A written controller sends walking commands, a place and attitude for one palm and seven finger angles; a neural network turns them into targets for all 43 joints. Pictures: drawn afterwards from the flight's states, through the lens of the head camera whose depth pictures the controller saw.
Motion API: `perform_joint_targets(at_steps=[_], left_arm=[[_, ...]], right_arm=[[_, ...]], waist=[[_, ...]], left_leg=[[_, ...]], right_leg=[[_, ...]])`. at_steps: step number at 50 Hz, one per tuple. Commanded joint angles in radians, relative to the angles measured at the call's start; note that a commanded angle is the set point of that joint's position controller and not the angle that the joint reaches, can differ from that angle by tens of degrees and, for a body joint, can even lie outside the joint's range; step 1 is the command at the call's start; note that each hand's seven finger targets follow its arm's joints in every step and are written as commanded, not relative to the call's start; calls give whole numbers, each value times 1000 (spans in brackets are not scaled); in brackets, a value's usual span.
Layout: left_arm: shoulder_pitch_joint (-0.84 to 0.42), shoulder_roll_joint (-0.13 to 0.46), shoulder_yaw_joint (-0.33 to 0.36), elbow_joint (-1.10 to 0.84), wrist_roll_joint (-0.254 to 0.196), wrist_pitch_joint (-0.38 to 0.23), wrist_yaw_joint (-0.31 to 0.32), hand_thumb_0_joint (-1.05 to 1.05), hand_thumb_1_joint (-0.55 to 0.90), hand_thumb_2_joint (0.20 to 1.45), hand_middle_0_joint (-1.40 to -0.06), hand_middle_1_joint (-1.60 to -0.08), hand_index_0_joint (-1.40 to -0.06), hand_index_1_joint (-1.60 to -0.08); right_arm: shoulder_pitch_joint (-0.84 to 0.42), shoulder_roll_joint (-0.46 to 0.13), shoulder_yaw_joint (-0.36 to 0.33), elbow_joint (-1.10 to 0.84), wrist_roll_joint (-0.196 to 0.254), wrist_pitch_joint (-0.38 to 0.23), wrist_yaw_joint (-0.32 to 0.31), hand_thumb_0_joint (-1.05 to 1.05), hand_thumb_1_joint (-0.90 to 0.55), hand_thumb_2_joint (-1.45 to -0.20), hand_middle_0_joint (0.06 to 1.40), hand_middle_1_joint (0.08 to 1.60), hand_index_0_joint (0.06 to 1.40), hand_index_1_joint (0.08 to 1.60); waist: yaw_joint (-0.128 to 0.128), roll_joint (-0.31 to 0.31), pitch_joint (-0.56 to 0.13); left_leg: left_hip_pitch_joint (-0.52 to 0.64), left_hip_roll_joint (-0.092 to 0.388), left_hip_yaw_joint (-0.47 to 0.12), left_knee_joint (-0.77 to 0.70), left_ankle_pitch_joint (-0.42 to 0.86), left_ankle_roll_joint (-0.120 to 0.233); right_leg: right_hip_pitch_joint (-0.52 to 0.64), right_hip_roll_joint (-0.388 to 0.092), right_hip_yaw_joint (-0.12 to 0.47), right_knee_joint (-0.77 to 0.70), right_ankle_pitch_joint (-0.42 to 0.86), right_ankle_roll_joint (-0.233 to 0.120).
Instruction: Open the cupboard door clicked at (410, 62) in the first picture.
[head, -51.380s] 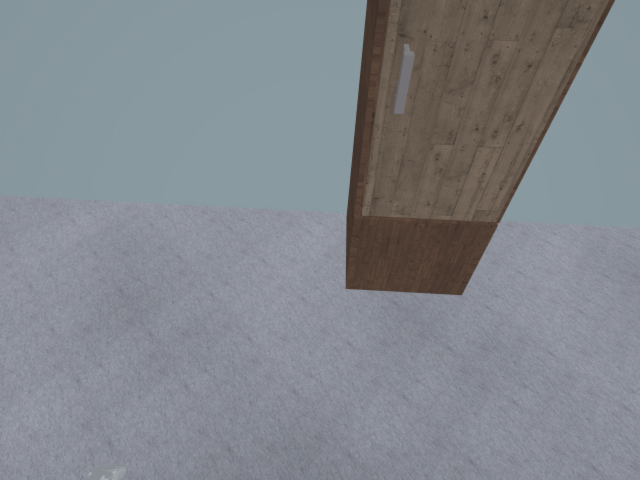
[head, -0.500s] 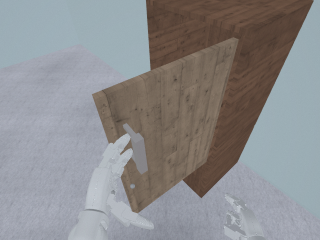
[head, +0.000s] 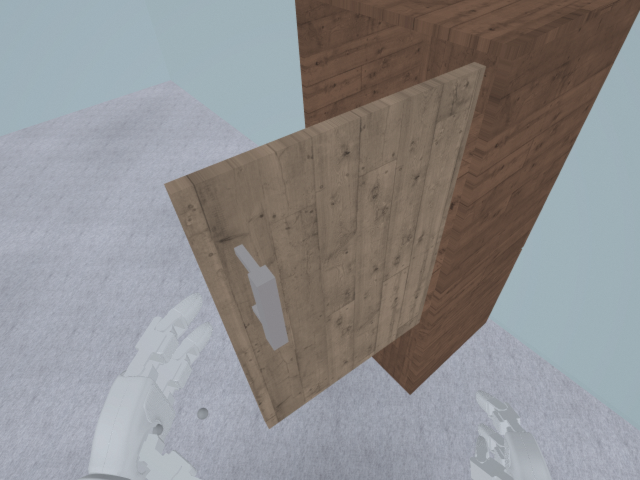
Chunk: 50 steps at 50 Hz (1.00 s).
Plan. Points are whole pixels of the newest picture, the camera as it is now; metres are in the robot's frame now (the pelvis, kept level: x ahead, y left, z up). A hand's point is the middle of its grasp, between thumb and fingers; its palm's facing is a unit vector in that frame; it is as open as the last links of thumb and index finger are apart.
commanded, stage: draw the hand back to the body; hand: left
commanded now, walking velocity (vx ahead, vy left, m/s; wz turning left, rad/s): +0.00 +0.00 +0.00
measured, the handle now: (261, 298) +0.29 +0.09 +0.12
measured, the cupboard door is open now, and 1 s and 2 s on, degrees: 85 85 85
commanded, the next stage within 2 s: step back with the hand held close in 1.62 s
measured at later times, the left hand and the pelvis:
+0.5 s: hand (140, 397) +0.17 +0.18 +0.13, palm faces -0.01 -1.00 -0.08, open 16.3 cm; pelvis -0.01 +0.02 +0.01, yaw +0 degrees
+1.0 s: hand (52, 356) +0.19 +0.26 +0.16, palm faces +0.32 -0.87 -0.38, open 12.0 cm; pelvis +0.01 +0.04 +0.03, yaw -2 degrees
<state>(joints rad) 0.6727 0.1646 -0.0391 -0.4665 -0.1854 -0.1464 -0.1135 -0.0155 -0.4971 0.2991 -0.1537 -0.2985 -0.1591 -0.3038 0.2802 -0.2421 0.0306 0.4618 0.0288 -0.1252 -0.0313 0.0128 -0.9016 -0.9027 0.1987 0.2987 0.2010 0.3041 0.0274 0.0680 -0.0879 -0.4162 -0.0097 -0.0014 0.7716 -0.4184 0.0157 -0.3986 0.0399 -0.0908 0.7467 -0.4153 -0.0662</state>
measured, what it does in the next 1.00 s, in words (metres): stands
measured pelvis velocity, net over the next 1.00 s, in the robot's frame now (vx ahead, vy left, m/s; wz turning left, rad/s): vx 0.01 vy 0.04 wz -0.03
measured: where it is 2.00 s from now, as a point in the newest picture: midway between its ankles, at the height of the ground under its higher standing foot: outside the picture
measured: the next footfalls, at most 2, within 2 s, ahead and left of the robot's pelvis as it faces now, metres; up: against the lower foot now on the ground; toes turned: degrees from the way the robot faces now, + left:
none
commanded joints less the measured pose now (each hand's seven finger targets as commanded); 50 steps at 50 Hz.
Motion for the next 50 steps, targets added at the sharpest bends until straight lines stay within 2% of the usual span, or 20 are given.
perform_joint_targets(at_steps=[1,5,7,9,11,14,22,26,27,28,29,30,31,33,34,36,37,39,44,50], left_arm=[[-60,68,45,-232,-22,-86,-19,0,-500,300,-150,-300,-150,-300],[-60,105,103,-234,-23,-76,-12,0,-500,300,-150,-300,-150,-300],[-85,105,106,-234,-29,-61,-12,0,-500,300,-150,-300,-150,-300],[-82,113,132,-228,-46,-45,-12,0,-500,300,-150,-300,-150,-300],[-107,113,132,-220,-55,-27,-24,0,-500,300,-150,-300,-150,-300],[-125,119,135,-242,-66,-2,-42,0,-500,300,-150,-300,-150,-300],[-153,168,218,-247,-88,64,-60,0,-500,300,-150,-300,-150,-300],[-189,197,265,-230,-108,86,-76,0,-360,360,-155,-300,-155,-300],[-206,193,263,-238,-114,91,-82,0,-325,375,-156,-300,-156,-300],[-224,322,288,-307,45,60,60,0,-290,390,-158,-300,-158,-300],[-150,236,255,-260,58,65,117,0,-255,405,-159,-300,-159,-300],[-115,194,214,-232,77,68,146,0,-220,420,-160,-300,-160,-300],[-123,210,221,-240,91,63,167,0,-185,435,-161,-300,-161,-300],[-135,218,217,-264,113,51,193,0,-115,465,-164,-300,-164,-300],[-157,220,213,-280,122,43,204,0,-80,480,-165,-300,-165,-300],[-164,253,248,-247,132,39,225,0,-10,510,-168,-300,-168,-300],[-156,247,249,-254,133,37,229,0,25,525,-169,-300,-169,-300],[-159,253,265,-255,138,30,236,0,95,555,-171,-300,-171,-300],[-157,271,314,-228,136,29,243,0,270,630,-178,-300,-178,-300],[-189,297,367,-210,134,28,247,0,480,720,-185,-300,-185,-300]], right_arm=[[-110,-77,-36,-172,7,-89,-15,0,-900,-900,200,300,200,300],[-116,-73,-36,-169,12,-91,-20,0,-900,-900,200,300,200,300],[-128,-71,-32,-167,16,-93,-23,0,-900,-900,200,300,200,300],[-131,-70,-29,-162,18,-97,-27,0,-900,-900,200,300,200,300],[-137,-76,-28,-156,19,-102,-31,0,-900,-900,200,300,200,300],[-142,-80,-22,-152,22,-114,-34,0,-900,-900,200,300,200,300],[-157,-84,-18,-127,24,-124,-36,0,-900,-900,200,300,200,300],[-166,-91,-17,-110,27,-130,-43,0,-900,-900,200,300,200,300],[-168,-91,-14,-111,28,-132,-44,0,-900,-900,200,300,200,300],[-174,-74,-17,-116,10,-119,-62,0,-900,-900,200,300,200,300],[-163,-62,-13,-107,-2,-113,-66,0,-900,-900,200,300,200,300],[-163,-60,-7,-96,-5,-102,-62,0,-900,-900,200,300,200,300],[-172,-68,-14,-90,-6,-93,-59,0,-900,-900,200,300,200,300],[-178,-72,-12,-85,-12,-81,-53,0,-900,-900,200,300,200,300],[-180,-75,-11,-82,-16,-80,-51,0,-900,-900,200,300,200,300],[-191,-80,-16,-67,-20,-75,-54,0,-900,-900,200,300,200,300],[-192,-78,-16,-67,-21,-71,-53,0,-900,-900,200,300,200,300],[-191,-80,-18,-58,-22,-63,-49,0,-900,-900,200,300,200,300],[-201,-81,-27,-42,-23,-41,-44,0,-900,-900,200,300,200,300],[-203,-86,-34,-27,-24,-20,-38,0,-900,-900,200,300,200,300]], waist=[[-15,-103,-57],[2,-107,-68],[3,-62,-46],[9,-75,-46],[5,-94,-35],[6,-53,-34],[18,-44,-25],[20,-50,-17],[18,-25,-13],[44,-28,22],[30,-34,50],[25,-42,69],[28,-52,48],[25,5,39],[23,22,33],[28,-16,53],[27,-8,50],[29,5,37],[34,-35,39],[38,-7,25]], left_leg=[[-4,-11,-27,-49,212,22],[0,-8,-26,-65,216,23],[10,-6,-24,-77,205,24],[17,-3,-30,-92,202,23],[25,0,-33,-100,205,25],[52,1,-37,-125,212,24],[94,6,-49,-173,243,19],[110,7,-53,-188,243,18],[118,6,-56,-199,242,16],[112,15,-48,-230,215,15],[129,12,-44,-240,214,12],[143,16,-44,-254,225,13],[160,20,-45,-266,245,15],[199,26,-49,-299,265,11],[209,27,-56,-318,258,9],[218,32,-58,-342,262,10],[229,33,-58,-356,270,9],[250,37,-61,-372,312,3],[281,41,-50,-386,410,-4],[318,48,-51,-398,482,-17]], right_leg=[[41,-64,130,-150,302,70],[51,-57,114,-147,280,62],[38,-52,105,-155,242,56],[45,-47,92,-162,228,53],[49,-44,88,-173,227,54],[52,-39,69,-173,233,51],[84,-29,41,-193,257,46],[98,-24,39,-216,247,44],[97,-25,38,-220,246,44],[132,-38,101,-281,220,32],[131,-47,98,-303,212,30],[143,-48,86,-306,219,33],[168,-47,85,-314,234,32],[189,-46,80,-315,243,32],[202,-46,76,-316,230,31],[219,-43,76,-335,229,30],[229,-44,76,-338,237,31],[254,-42,75,-339,262,29],[291,-41,76,-355,333,32],[312,-39,78,-368,361,34]])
